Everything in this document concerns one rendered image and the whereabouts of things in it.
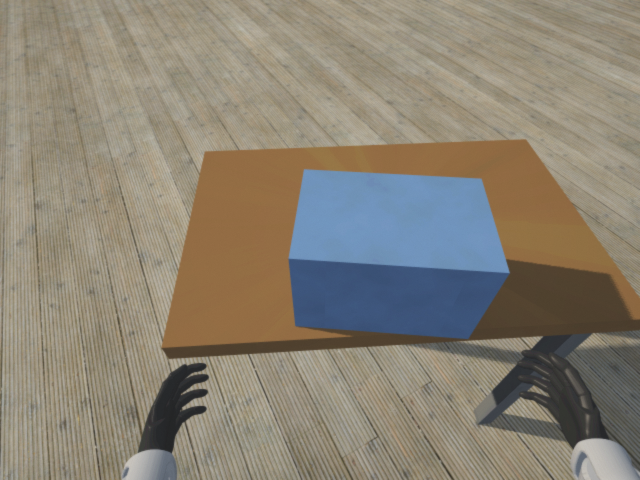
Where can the robot right forearm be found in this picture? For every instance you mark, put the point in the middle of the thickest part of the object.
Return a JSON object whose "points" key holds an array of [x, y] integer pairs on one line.
{"points": [[602, 459]]}

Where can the robot left hand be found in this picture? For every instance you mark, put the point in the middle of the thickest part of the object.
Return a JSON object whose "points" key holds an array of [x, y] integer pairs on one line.
{"points": [[165, 416]]}

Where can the robot right hand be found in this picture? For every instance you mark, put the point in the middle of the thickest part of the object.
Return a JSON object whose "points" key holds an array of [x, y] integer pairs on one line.
{"points": [[571, 402]]}

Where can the carton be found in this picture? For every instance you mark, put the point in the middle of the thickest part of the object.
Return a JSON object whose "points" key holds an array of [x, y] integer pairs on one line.
{"points": [[394, 253]]}

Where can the robot left forearm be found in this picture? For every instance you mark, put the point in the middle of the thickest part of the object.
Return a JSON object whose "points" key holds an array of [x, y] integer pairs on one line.
{"points": [[152, 464]]}

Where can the table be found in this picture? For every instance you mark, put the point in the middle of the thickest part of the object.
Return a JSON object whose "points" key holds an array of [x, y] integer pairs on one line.
{"points": [[233, 291]]}

